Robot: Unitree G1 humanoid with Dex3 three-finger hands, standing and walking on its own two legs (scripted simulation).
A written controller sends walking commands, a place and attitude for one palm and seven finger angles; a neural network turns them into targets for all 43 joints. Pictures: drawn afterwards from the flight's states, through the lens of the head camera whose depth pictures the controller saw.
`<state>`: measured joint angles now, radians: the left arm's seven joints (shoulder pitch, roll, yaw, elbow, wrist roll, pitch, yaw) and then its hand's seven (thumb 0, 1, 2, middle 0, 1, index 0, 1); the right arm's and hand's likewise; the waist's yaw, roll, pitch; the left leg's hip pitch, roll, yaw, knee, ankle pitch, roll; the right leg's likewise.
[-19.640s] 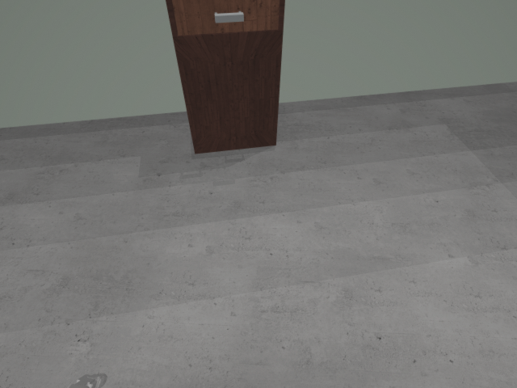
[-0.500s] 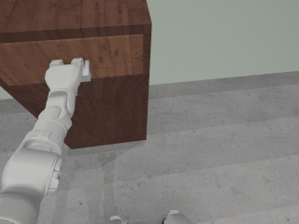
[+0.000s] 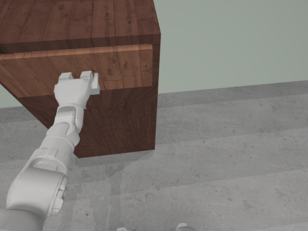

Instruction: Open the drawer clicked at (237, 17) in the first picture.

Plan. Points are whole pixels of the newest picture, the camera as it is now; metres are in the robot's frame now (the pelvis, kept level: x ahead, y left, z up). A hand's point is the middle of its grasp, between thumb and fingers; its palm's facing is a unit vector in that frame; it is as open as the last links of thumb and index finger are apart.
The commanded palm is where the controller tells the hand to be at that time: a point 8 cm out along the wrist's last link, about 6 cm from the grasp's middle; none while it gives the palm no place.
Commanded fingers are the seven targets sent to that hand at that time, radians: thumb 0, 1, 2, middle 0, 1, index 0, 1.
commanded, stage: pull the drawer open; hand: left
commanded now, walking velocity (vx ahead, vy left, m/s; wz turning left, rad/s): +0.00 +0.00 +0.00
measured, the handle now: (78, 83) +0.53 +0.20 +0.03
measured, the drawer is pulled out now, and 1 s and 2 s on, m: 0.02 0.14 0.26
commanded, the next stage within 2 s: none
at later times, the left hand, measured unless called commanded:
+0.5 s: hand (79, 121) +0.41 +0.19 +0.01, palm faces -0.03 -0.02 -1.00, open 6.3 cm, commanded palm +0.38 +0.18 +0.06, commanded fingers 0.00 0.90 0.90 -0.40 -1.35 -0.40 -1.35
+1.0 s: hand (78, 142) +0.35 +0.18 +0.01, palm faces +0.00 -0.05 -1.00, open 6.3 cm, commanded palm +0.31 +0.19 +0.06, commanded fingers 0.00 0.90 0.90 -0.40 -1.35 -0.40 -1.35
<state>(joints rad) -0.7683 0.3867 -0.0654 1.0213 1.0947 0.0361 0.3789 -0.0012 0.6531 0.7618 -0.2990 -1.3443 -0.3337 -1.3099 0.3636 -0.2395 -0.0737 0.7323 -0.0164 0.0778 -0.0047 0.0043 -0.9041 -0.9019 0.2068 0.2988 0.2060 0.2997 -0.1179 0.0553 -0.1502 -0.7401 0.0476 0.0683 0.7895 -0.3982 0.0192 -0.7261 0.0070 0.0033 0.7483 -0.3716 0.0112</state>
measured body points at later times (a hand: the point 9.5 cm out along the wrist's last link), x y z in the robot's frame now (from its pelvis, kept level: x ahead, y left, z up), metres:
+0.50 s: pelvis +0.00 -0.01 +0.01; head +0.07 -0.02 +0.45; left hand +0.41 +0.18 +0.06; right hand +0.09 -0.27 -0.13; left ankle -0.02 +0.10 -0.70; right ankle -0.02 -0.13 -0.70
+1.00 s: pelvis +0.00 -0.01 +0.01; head +0.05 -0.03 +0.46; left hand +0.34 +0.18 +0.06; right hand +0.12 -0.27 -0.12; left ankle -0.02 +0.10 -0.70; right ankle -0.02 -0.13 -0.70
